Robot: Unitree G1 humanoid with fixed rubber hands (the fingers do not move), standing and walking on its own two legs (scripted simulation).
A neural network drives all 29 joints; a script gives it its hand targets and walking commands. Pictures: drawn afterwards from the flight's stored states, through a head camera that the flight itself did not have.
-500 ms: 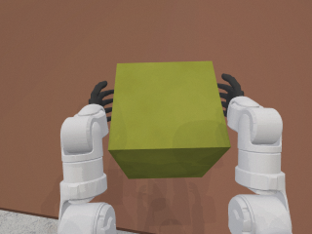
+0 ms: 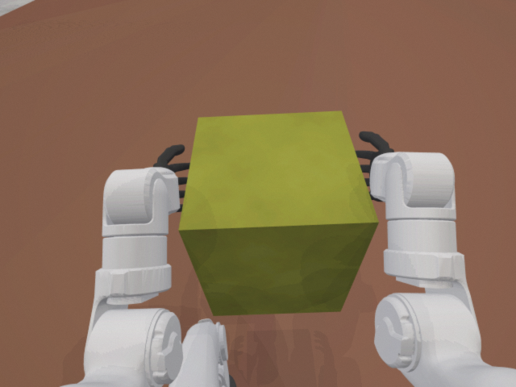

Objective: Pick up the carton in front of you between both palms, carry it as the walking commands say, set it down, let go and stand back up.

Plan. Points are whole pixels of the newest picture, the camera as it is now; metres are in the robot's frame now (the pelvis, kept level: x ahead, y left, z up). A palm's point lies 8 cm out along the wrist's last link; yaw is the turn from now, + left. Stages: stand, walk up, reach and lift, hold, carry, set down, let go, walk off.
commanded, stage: carry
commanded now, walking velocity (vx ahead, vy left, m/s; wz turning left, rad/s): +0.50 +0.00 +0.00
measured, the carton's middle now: (273, 219) +0.37 +0.01 +0.09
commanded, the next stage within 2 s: none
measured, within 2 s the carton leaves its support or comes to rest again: neither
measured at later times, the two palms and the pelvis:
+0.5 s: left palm out of the picture +0.66 +0.24 +0.33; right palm out of the picture +0.65 -0.05 +0.34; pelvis +0.27 +0.10 +0.14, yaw +1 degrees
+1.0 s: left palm out of the picture +0.92 +0.27 +0.27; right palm out of the picture +0.94 -0.03 +0.27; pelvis +0.56 +0.10 +0.15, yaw +2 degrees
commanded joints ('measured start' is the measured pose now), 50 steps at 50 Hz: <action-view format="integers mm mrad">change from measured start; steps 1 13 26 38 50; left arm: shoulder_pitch -863 -774 -759 -998 -725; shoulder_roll -1068 -1045 -943 -1099 -1201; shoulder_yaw -506 -587 -573 -394 -523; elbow -157 -297 -113 10 -122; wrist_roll -439 -328 -319 -466 -381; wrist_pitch -17 -40 30 48 -85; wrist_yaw -253 -195 -185 -263 -258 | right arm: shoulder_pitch -715 -756 -695 -839 -579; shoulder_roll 1096 1145 946 999 1225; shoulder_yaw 548 664 573 368 555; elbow -28 -339 -106 68 -8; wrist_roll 429 547 468 385 391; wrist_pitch -21 -68 32 61 -74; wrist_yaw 182 231 268 196 214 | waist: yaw -119 -141 -124 9 9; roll -298 92 145 -43 -121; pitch -350 -558 -324 -402 -398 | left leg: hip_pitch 578 1314 1317 422 414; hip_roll -154 131 4 -153 -101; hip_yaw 180 -496 -99 -151 -5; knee -266 -929 -1125 -176 -802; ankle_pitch -41 559 926 104 388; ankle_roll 56 207 104 1 -70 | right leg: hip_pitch -93 -943 -793 40 184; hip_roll -96 97 157 -130 -52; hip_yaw -76 130 -111 465 106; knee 64 1374 488 118 85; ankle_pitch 1013 -110 279 127 572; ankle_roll -159 -80 -72 -261 -173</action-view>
